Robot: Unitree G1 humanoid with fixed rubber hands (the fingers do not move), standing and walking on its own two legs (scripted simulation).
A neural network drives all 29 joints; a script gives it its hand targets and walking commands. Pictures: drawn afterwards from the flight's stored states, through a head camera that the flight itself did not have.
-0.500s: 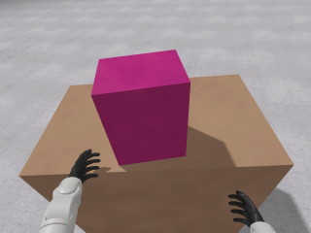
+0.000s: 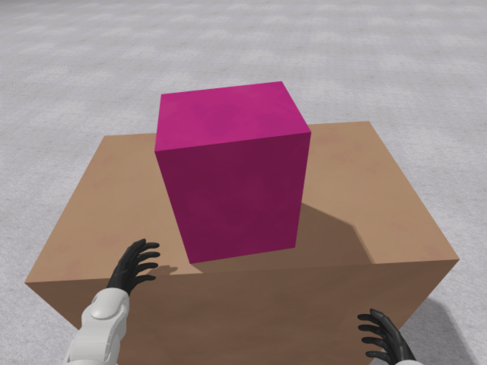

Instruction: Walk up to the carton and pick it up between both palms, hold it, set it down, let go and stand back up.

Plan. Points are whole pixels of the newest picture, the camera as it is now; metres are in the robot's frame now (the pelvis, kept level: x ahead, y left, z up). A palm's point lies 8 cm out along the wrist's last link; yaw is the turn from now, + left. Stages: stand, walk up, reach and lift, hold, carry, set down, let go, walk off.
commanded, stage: stand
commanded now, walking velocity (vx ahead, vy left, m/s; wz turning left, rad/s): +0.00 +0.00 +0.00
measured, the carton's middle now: (233, 177) +0.42 +0.04 +0.10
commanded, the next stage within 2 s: none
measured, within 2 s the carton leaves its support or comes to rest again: neither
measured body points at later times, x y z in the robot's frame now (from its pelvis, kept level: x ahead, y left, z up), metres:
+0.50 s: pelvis +0.03 +0.02 -0.01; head +0.04 +0.02 +0.44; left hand +0.25 +0.23 +0.01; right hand +0.16 -0.22 -0.11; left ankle +0.03 +0.11 -0.74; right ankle +0.00 -0.08 -0.74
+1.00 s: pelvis +0.03 -0.01 -0.01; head +0.04 +0.00 +0.44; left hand +0.26 +0.23 +0.01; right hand +0.19 -0.24 -0.10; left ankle +0.03 +0.11 -0.74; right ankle +0.00 -0.09 -0.74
